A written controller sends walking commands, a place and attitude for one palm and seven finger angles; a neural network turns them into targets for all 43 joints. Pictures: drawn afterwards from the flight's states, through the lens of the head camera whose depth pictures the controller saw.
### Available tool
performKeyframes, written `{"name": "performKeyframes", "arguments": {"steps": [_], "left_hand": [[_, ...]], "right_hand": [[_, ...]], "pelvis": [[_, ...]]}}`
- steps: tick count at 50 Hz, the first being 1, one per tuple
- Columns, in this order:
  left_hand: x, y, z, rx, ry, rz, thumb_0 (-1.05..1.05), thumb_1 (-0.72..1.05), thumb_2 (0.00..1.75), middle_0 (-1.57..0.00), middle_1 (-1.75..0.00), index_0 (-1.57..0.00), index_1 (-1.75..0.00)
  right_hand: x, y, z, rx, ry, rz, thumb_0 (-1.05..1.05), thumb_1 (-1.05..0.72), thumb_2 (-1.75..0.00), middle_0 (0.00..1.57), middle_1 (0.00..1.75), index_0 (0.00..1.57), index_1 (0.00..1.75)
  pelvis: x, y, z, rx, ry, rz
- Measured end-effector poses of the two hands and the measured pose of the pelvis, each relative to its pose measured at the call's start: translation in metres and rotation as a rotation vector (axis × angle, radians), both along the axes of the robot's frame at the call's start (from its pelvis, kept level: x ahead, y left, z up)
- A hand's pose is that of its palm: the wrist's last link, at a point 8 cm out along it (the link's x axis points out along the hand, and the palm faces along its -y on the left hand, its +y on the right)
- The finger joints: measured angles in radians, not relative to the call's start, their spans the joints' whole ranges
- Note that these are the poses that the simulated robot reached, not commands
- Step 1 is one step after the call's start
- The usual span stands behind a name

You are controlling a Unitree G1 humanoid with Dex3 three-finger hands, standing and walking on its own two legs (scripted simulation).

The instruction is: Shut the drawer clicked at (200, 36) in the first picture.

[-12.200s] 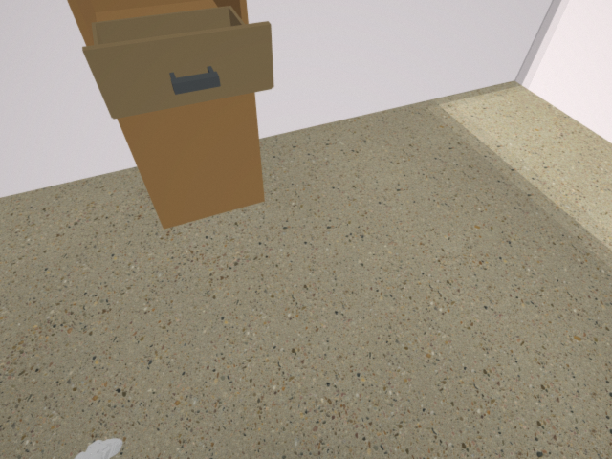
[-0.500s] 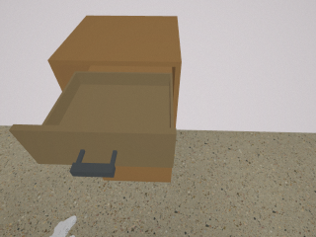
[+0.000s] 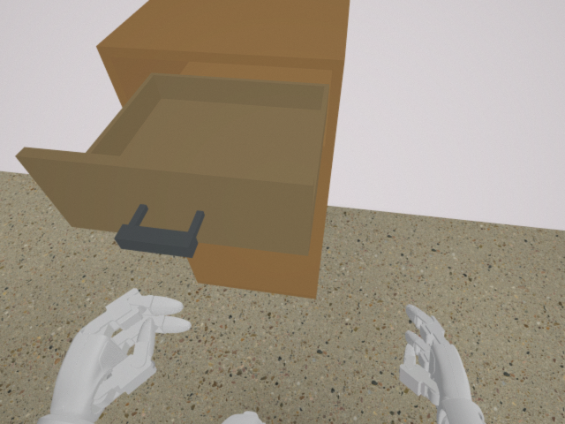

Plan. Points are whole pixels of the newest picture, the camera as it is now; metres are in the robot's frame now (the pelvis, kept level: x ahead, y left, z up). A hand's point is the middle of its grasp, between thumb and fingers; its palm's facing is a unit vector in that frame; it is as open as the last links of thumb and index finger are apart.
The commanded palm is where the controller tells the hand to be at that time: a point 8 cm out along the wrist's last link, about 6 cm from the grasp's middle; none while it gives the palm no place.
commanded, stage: raise the hand and make a fist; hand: left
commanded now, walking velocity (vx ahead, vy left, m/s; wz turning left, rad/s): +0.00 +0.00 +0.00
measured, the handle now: (163, 227) +0.35 +0.21 +0.09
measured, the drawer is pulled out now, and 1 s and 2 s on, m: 0.29 0.29 0.29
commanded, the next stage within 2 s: bring the fist close to the handle in 1.24 s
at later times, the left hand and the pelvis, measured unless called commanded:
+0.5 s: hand (115, 340) +0.18 +0.19 +0.13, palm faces -0.04 -0.99 -0.10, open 3.1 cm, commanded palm +0.13 +0.25 +0.15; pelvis +0.02 +0.03 +0.03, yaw -2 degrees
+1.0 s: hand (87, 324) +0.17 +0.19 +0.19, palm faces -0.04 -0.99 -0.09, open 3.3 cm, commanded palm +0.11 +0.25 +0.19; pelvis +0.02 +0.04 +0.04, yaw -2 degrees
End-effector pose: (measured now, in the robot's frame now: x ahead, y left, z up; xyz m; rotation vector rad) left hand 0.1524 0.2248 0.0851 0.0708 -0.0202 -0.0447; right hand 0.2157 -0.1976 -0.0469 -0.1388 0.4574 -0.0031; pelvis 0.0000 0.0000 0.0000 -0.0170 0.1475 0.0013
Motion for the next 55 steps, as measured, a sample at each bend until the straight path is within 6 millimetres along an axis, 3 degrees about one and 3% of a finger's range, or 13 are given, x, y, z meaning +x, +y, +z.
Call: {"name": "performKeyframes", "arguments": {"steps": [5, 9, 13, 20, 30, 38, 46, 55], "left_hand": [[0.014, -0.008, -0.003, -0.001, 0.153, -0.071, 0.02, 0.90, 0.90, -0.79, -0.94, -0.79, -0.93], [0.012, 0.015, 0.014, 0.015, 0.110, 0.059, 0.02, 0.90, 0.90, -0.87, -1.02, -0.87, -1.02], [0.003, 0.030, 0.030, 0.051, 0.058, 0.110, 0.02, 0.90, 0.90, -0.95, -1.11, -0.95, -1.11], [0.002, 0.014, 0.031, -0.001, 0.080, -0.021, 0.02, 0.91, 0.90, -1.09, -1.26, -1.09, -1.26], [0.004, 0.032, 0.073, 0.026, -0.046, 0.060, 0.02, 0.90, 0.90, -1.29, -1.48, -1.29, -1.47], [0.001, 0.025, 0.084, 0.037, -0.001, -0.006, 0.02, 0.90, 0.90, -1.37, -1.57, -1.37, -1.57], [-0.001, 0.033, 0.114, 0.058, -0.077, 0.029, 0.02, 0.90, 0.90, -1.39, -1.59, -1.40, -1.59], [-0.002, 0.017, 0.095, 0.056, 0.042, 0.001, 0.02, 0.90, 0.90, -1.40, -1.60, -1.40, -1.59]], "right_hand": [[-0.036, -0.011, -0.011, 0.017, 0.114, -0.101, 0.02, -0.90, -0.90, 0.20, 0.30, 0.21, 0.30], [-0.057, -0.030, -0.013, -0.015, 0.177, -0.177, 0.02, -0.90, -0.90, 0.20, 0.30, 0.20, 0.30], [-0.064, -0.044, -0.010, -0.060, 0.186, -0.198, 0.02, -0.90, -0.90, 0.20, 0.30, 0.20, 0.30], [-0.044, -0.039, 0.014, -0.096, 0.060, -0.184, 0.02, -0.90, -0.90, 0.19, 0.30, 0.20, 0.30], [0.002, 0.019, 0.043, -0.011, -0.101, -0.070, 0.02, -0.90, -0.90, 0.19, 0.30, 0.20, 0.30], [0.014, 0.052, 0.052, 0.030, -0.131, 0.009, 0.02, -0.90, -0.90, 0.20, 0.30, 0.20, 0.30], [0.005, 0.049, 0.052, 0.032, -0.118, 0.018, 0.02, -0.90, -0.90, 0.20, 0.30, 0.20, 0.30], [-0.009, 0.020, 0.050, 0.007, -0.092, -0.041, 0.02, -0.90, -0.90, 0.20, 0.30, 0.20, 0.30]], "pelvis": [[0.008, -0.002, 0.011, 0.014, -0.016, -0.021], [0.014, -0.001, 0.016, 0.016, -0.032, -0.034], [0.017, 0.005, 0.019, 0.010, -0.037, -0.033], [0.018, 0.021, 0.024, -0.003, -0.050, -0.032], [0.025, 0.037, 0.029, -0.011, -0.098, -0.028], [0.025, 0.044, 0.034, -0.014, -0.133, -0.024], [0.025, 0.043, 0.039, -0.013, -0.153, -0.023], [0.020, 0.032, 0.041, -0.001, -0.160, -0.032]]}}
